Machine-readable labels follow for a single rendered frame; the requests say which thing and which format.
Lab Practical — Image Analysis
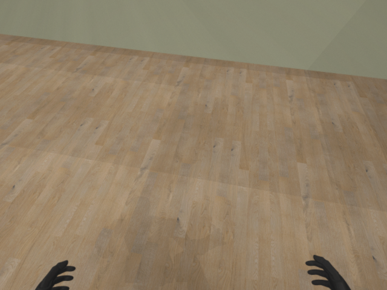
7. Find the robot left hand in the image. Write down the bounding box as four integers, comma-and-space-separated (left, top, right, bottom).
35, 260, 76, 290

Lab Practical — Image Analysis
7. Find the robot right hand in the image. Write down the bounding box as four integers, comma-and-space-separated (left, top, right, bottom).
305, 255, 351, 290

